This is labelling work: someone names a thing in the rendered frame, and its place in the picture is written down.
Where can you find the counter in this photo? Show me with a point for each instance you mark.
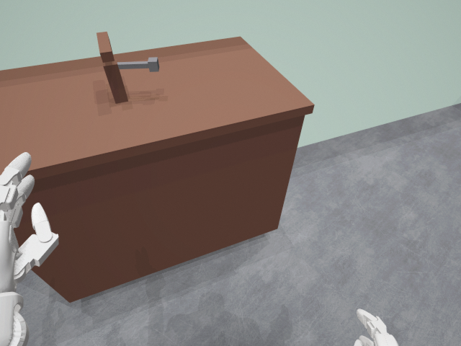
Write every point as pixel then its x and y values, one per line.
pixel 138 171

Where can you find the robot right hand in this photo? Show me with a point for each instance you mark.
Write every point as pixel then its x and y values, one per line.
pixel 376 329

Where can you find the robot left forearm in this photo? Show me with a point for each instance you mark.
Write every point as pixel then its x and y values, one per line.
pixel 14 330

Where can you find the tap lever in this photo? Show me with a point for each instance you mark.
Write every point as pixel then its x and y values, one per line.
pixel 152 64

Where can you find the robot left hand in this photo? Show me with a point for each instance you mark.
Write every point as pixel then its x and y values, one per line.
pixel 14 190

